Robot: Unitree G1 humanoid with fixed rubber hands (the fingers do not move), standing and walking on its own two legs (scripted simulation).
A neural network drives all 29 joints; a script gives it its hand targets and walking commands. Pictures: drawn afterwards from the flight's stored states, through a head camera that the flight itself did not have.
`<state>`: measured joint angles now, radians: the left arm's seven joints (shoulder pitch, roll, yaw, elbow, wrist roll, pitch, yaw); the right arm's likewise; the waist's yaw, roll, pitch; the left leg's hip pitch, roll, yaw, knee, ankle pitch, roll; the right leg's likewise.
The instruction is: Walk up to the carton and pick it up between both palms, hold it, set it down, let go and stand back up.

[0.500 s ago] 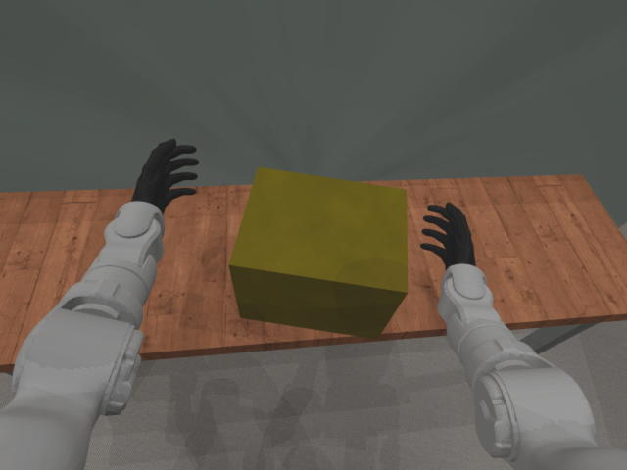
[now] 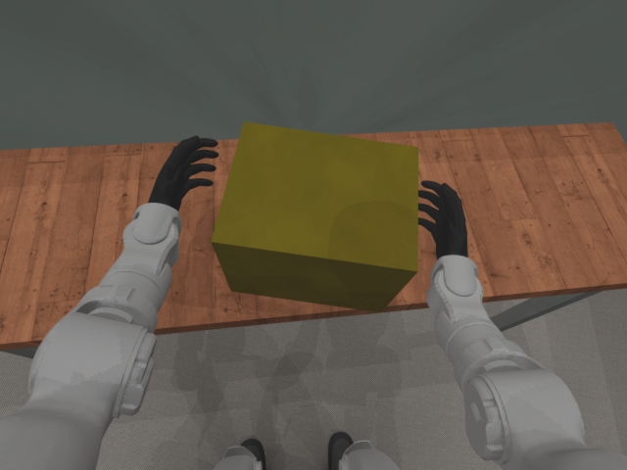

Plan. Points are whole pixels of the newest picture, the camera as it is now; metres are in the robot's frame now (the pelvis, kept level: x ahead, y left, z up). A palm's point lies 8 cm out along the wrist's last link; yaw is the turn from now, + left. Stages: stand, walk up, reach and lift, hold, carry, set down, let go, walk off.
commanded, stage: reach and lift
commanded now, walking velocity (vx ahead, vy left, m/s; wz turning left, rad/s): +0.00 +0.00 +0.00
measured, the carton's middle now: (317, 224) +0.44 -0.03 -0.03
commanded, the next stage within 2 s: none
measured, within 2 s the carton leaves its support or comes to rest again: neither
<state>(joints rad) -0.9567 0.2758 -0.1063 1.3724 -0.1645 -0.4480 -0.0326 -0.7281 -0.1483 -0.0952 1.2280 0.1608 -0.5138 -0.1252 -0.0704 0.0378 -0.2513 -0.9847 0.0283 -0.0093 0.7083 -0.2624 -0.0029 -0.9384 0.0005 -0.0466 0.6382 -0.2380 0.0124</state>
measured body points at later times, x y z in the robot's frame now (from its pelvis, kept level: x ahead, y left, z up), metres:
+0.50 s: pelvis +0.00 +0.00 +0.00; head +0.15 +0.01 +0.43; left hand +0.48 +0.13 +0.02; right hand +0.40 -0.19 -0.02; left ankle +0.01 +0.11 -0.70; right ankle +0.01 -0.13 -0.70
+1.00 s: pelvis +0.00 +0.00 +0.00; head +0.15 +0.01 +0.43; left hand +0.48 +0.12 +0.02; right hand +0.40 -0.19 -0.02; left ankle +0.01 +0.11 -0.70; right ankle +0.01 -0.13 -0.70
